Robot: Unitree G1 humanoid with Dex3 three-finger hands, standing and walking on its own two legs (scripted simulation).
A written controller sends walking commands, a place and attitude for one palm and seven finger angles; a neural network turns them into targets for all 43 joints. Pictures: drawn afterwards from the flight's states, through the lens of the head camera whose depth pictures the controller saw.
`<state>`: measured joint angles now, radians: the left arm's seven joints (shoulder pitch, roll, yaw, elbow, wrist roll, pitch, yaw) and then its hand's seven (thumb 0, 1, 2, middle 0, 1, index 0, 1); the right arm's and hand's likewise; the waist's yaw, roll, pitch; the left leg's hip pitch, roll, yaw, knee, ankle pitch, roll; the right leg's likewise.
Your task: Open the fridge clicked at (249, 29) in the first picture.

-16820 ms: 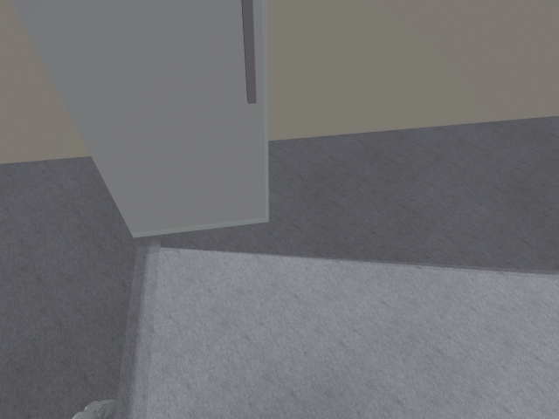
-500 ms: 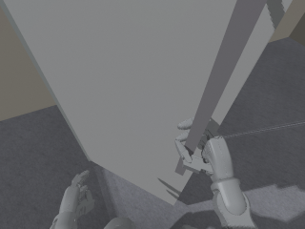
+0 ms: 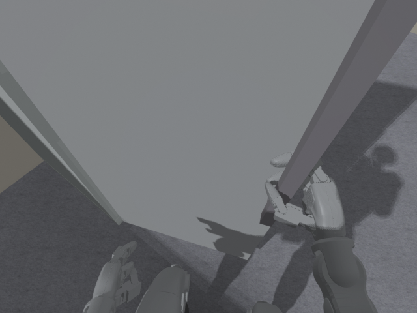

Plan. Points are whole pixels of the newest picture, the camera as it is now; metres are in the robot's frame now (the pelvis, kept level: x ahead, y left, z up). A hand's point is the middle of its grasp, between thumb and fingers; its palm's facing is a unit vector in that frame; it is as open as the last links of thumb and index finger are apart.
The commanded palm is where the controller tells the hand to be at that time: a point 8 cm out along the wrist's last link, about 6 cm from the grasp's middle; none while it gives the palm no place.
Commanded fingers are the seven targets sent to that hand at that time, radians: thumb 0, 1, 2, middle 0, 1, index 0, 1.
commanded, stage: walk backward, drawing the door open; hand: right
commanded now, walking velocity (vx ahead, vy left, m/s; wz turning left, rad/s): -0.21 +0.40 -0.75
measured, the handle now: (303, 148) +0.33 -0.09 +0.18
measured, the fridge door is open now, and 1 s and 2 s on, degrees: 70 73 76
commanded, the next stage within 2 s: stop walking and hold the door back in 0.02 s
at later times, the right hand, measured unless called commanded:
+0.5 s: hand (256, 240) +0.22 -0.04 +0.11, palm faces +0.31 +0.92 -0.23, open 6.4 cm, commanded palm +0.22 -0.10 +0.11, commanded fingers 0.00 -0.90 -0.90 0.45 1.40 0.45 1.40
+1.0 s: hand (265, 212) +0.26 -0.05 +0.11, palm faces +0.37 +0.91 -0.19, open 6.0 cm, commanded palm +0.21 -0.10 +0.11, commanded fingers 0.00 -0.90 -0.90 0.45 1.40 0.45 1.40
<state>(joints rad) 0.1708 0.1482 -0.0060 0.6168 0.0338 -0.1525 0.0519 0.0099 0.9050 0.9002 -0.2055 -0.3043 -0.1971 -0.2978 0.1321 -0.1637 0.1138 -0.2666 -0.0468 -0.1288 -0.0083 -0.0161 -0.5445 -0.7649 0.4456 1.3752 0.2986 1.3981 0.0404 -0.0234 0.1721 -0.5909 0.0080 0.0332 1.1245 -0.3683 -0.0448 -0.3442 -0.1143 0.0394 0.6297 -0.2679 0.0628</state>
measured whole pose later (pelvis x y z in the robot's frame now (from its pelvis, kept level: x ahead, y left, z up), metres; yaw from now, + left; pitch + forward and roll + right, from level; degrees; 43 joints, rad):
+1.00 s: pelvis -0.14 +0.22 +0.01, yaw -15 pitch -2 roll -3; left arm 0.28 0.31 0.03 0.76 -0.02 -0.08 0.10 0.01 0.91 0.90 -0.20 -0.30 -0.20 -0.30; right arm -0.68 -0.31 -0.26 0.87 0.01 -0.18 -0.03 0.02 -0.62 -0.81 0.43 1.39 0.40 1.40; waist 0.11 0.01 0.15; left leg -0.30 0.10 -0.04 0.57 -0.24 -0.05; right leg -0.34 -0.03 -0.09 0.67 -0.30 0.02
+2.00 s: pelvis -0.16 +0.18 +0.00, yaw -10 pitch +3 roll +0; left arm 0.28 0.25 0.01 0.67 -0.02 -0.11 0.02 0.01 0.90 0.90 -0.21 -0.30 -0.20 -0.30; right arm -0.62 -0.27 -0.20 0.86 0.03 -0.21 0.00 -0.02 -0.34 -0.64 0.41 1.37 0.42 1.39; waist 0.07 0.01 -0.05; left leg -0.42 0.02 0.04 0.64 -0.28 0.01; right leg -0.43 -0.04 -0.09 0.62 -0.25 -0.01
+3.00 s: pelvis -0.14 +0.16 -0.01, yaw -9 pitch +7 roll +2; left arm 0.28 0.25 -0.02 0.62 -0.03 -0.08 0.05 0.01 0.90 0.90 -0.21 -0.30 -0.20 -0.30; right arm -0.41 -0.35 -0.26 0.61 0.11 -0.23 0.13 -0.01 0.56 -0.20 0.25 1.15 0.26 1.15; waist 0.01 -0.01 -0.08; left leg -0.47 0.00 0.03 0.70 -0.35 -0.01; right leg -0.52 -0.01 -0.02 0.75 -0.36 -0.03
